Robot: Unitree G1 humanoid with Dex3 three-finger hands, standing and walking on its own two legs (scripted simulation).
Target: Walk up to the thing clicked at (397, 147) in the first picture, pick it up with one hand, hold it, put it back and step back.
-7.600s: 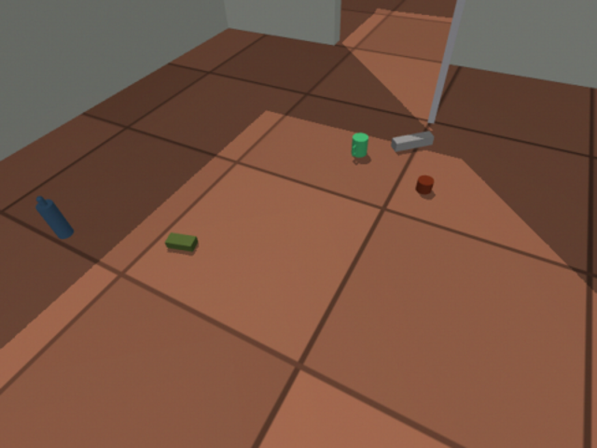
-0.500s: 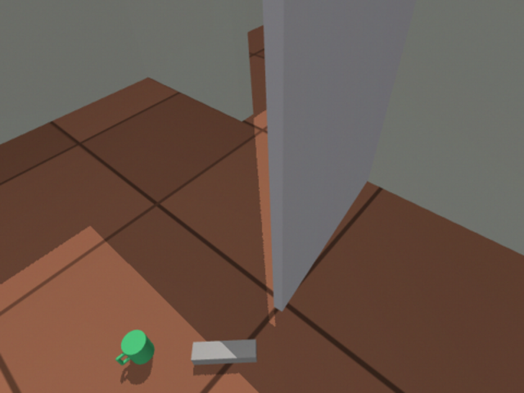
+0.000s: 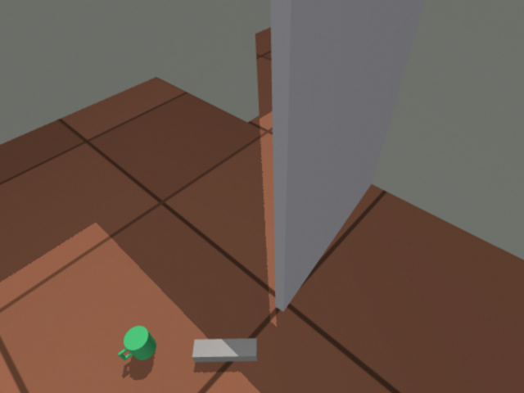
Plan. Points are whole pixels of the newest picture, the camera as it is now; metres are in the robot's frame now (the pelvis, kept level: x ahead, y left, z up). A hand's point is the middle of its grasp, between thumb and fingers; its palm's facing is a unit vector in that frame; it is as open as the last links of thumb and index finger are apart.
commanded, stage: stand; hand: left
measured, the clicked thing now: (225, 350) +0.47 +0.20 -0.76
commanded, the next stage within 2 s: none
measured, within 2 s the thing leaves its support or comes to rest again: neither
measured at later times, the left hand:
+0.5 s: hand out of the picture +0.06 +0.25 -0.16, palm faces -0.02 -0.94 -0.34, open 7.4 cm
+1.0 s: hand out of the picture +0.07 +0.25 -0.16, palm faces -0.02 -0.94 -0.34, open 7.4 cm
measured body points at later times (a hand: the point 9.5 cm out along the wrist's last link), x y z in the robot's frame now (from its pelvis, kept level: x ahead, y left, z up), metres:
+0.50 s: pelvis -0.01 +0.00 +0.00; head +0.00 +0.00 +0.45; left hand +0.06 +0.30 -0.13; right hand +0.06 -0.30 -0.14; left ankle -0.03 +0.13 -0.75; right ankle +0.03 -0.13 -0.75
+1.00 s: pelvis +0.00 +0.00 +0.00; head +0.01 +0.00 +0.45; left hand +0.08 +0.30 -0.13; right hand +0.08 -0.30 -0.13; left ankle -0.03 +0.13 -0.75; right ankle +0.03 -0.13 -0.75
